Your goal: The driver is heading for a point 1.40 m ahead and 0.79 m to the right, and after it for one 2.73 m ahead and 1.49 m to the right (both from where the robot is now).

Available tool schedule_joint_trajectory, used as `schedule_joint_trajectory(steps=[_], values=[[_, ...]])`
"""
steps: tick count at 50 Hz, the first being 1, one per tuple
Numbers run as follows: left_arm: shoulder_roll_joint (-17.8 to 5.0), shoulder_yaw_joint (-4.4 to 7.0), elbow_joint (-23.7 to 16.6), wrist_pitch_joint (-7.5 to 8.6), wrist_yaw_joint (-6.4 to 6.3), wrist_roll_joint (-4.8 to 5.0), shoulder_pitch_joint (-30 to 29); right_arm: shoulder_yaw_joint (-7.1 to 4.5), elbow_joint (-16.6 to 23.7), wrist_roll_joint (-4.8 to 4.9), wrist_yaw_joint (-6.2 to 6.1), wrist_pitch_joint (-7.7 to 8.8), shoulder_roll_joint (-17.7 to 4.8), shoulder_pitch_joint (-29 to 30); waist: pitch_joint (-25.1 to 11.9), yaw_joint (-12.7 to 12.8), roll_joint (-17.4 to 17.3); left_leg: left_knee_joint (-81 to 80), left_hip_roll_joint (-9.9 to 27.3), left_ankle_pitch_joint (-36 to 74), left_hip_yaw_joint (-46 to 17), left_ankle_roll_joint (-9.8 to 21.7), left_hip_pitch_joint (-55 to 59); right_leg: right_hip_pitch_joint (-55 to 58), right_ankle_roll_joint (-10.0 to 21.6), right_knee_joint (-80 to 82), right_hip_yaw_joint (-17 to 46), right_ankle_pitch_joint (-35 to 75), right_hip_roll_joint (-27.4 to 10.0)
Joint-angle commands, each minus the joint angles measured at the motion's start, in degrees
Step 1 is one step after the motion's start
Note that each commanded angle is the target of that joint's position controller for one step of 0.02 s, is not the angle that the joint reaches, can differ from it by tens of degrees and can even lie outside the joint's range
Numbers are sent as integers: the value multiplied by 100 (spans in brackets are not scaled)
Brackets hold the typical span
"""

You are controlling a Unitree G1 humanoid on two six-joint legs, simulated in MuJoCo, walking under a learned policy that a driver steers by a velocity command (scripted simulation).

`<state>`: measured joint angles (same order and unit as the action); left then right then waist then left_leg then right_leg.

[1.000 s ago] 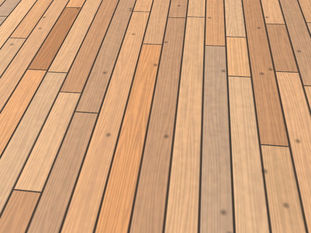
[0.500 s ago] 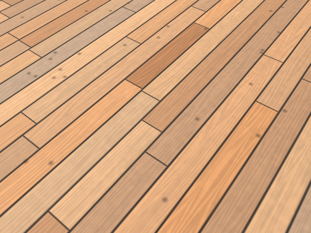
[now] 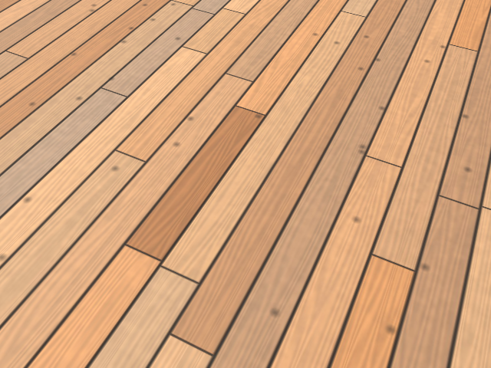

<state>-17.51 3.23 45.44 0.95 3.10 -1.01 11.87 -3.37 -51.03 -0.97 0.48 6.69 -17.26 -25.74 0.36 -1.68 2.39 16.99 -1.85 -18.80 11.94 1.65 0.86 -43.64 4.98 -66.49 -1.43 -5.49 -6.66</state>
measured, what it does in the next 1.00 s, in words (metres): walks ahead, turning right: right foot, then left foot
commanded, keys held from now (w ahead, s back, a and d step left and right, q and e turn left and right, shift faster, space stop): w+e+shift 0.84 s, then w+shift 0.16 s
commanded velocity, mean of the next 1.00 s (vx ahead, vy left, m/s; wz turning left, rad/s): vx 1.00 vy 0.00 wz -0.89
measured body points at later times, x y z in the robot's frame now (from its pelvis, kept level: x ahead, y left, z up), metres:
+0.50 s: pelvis +0.45 -0.07 +0.00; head +0.48 -0.08 +0.45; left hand +0.55 +0.21 -0.12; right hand +0.61 -0.36 -0.05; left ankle +0.72 +0.04 -0.67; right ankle +0.33 -0.06 -0.74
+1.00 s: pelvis +0.83 -0.25 -0.02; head +0.85 -0.28 +0.43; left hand +1.17 -0.36 -0.05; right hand +0.56 -0.34 -0.14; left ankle +0.79 -0.03 -0.74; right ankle +0.88 -0.46 -0.69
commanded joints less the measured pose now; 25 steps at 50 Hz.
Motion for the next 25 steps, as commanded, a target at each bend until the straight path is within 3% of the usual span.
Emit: schedule_joint_trajectory(steps=[1,3,5,6,7,8,9,10,11,12,13,14,16,18,20,22,25], values=[[198,-139,-534,27,139,19,-433,62,399,4,-18,204,-99,732,720,398,-572,-1112,1129,3005,148,168,-979,283,135,955,-235,970,-17],[151,-180,-690,53,222,-6,-835,31,325,26,-89,200,-349,572,841,351,-413,-1164,1159,4063,460,46,-777,776,313,1945,-686,1309,233],[-40,-146,-655,62,228,-1,-730,-22,310,29,-180,149,-697,403,546,470,-528,-514,1266,6479,573,-82,-123,1376,495,2336,-1093,1248,733],[-191,-105,-570,52,199,15,-355,-75,344,3,-243,68,-917,419,261,707,-722,96,1373,7538,547,-128,155,1794,569,2370,-1172,908,944],[-399,-25,-400,39,155,24,377,-134,411,-42,-294,-41,-1115,590,-149,1124,-880,1067,1502,8228,480,-120,211,2536,669,2340,-1116,504,1120],[-655,110,-104,24,86,19,1491,-185,521,-90,-314,-157,-1252,892,-658,1680,-946,2483,1627,8336,331,-40,-79,3648,841,2322,-898,72,1213],[-932,284,219,25,-41,28,2484,-201,603,-127,-259,-244,-1245,1089,-1021,2045,-662,4399,1467,7020,225,53,-805,4898,1000,2748,-473,-402,1257],[-1203,441,223,-43,-166,178,2020,-76,696,-134,-115,-218,-636,1308,-380,1634,648,6737,255,1213,123,-65,-2383,5194,1182,3164,513,-599,828],[-1922,541,-56,-115,-153,-87,1406,88,1394,-28,-70,-90,-241,587,-1122,554,1588,8441,-276,-1028,-844,-366,-4773,6716,2428,3877,3784,-524,-486],[-1755,568,-275,-113,-188,-23,1370,151,1530,-117,-93,80,-448,1022,-1495,872,353,8188,33,-611,-1717,-236,-5211,6682,2464,5003,4894,-1772,-817],[-1348,478,-165,-77,-254,-14,1313,154,1528,-109,-82,162,-571,1290,-572,666,-409,7480,316,-283,-1781,-190,-5181,5675,2094,5410,4670,-2063,-745],[-1078,399,-70,-13,-273,5,1165,173,1546,-162,-85,149,-511,1414,-94,334,-827,6763,574,-137,-1765,-210,-4807,4711,1814,5447,4162,-1674,-529],[-857,295,-143,171,-314,47,848,232,1491,-345,-84,-116,-417,1333,237,-45,-901,6080,828,-183,-1740,-377,-4024,3305,1624,5467,3235,-818,-18],[-825,260,-192,306,-281,83,809,270,1594,-354,-49,-313,-320,1504,333,-106,-782,5220,970,-170,-1551,-541,-3623,2491,1576,5599,2658,-512,358],[-878,282,-216,364,-268,79,897,342,1939,-270,14,-332,-203,2275,549,103,-589,4075,955,659,-1317,-618,-3432,2072,1464,5762,2343,-83,626],[-925,329,-222,360,-233,109,1030,412,2124,-158,63,-312,-64,2808,511,386,-330,2923,762,1742,-1216,-564,-3139,2219,1206,5674,2178,419,841],[-1028,393,-182,350,-194,138,1299,394,2244,-59,60,-276,-177,3129,240,713,20,1977,442,2371,-1205,-438,-2897,3074,964,5355,2358,1472,689]])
